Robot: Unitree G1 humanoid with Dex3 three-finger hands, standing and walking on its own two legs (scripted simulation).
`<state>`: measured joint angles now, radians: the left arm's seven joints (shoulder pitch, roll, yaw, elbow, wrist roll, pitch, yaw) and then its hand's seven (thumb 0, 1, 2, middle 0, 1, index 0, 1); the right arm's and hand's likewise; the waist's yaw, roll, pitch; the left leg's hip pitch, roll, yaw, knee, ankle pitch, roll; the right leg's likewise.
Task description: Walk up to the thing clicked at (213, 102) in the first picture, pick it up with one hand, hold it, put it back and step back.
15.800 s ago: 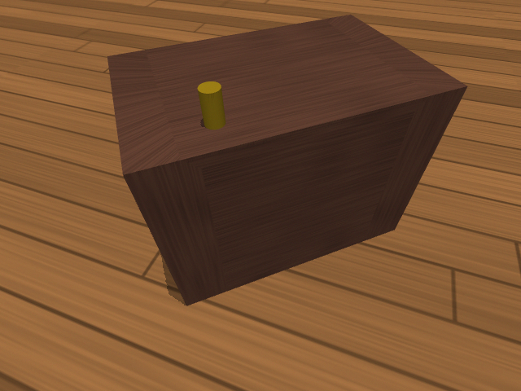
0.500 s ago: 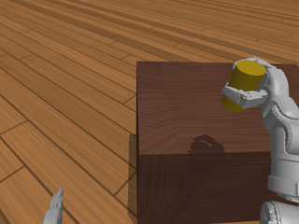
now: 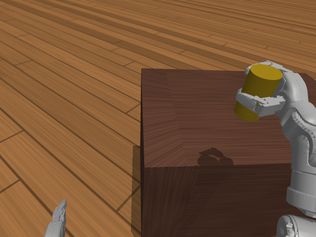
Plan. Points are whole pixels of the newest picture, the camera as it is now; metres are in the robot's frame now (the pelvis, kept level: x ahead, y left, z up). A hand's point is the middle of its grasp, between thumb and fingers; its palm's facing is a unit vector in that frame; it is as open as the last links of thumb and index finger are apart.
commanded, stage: hold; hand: right
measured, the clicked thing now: (255, 93) +0.34 -0.18 +0.27
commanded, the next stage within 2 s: none
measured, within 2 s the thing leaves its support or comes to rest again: neither
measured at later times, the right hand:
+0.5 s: hand (256, 95) +0.33 -0.17 +0.27, palm faces +0.09 +1.00 -0.02, open 9.0 cm
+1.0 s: hand (259, 97) +0.32 -0.18 +0.27, palm faces +0.11 +0.99 -0.02, open 9.0 cm
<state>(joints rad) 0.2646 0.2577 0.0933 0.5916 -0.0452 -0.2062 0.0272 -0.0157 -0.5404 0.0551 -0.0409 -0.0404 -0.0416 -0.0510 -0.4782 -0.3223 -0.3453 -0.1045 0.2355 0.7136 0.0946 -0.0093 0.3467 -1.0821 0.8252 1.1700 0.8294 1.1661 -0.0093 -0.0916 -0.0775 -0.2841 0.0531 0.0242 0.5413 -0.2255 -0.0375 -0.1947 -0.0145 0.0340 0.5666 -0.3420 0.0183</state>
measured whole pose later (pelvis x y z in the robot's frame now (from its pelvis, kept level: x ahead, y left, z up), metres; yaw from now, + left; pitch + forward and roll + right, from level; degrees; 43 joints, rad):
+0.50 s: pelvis +0.00 +0.00 +0.00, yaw +0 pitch -2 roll +0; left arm 0.25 0.25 0.09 0.63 -0.04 -0.23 0.02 -0.02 -0.54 0.05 -0.04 -0.04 -0.05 -0.05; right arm -0.46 -0.31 -0.34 -0.17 0.24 0.78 0.09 -0.01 0.35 -1.08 0.82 1.17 0.83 1.17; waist -0.01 -0.09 -0.08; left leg -0.27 0.06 0.03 0.54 -0.22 -0.03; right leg -0.19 -0.01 0.04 0.56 -0.33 0.02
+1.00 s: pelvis -0.01 +0.00 +0.00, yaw +0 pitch -3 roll +0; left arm 0.25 0.25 0.09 0.61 -0.04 -0.24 0.03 -0.02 -0.53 0.05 -0.04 -0.04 -0.05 -0.05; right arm -0.43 -0.31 -0.35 -0.18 0.25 0.77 0.07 -0.01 0.35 -1.09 0.83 1.17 0.83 1.16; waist -0.01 -0.09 -0.08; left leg -0.27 0.06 0.03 0.54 -0.22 -0.04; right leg -0.18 -0.01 0.04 0.57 -0.34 0.02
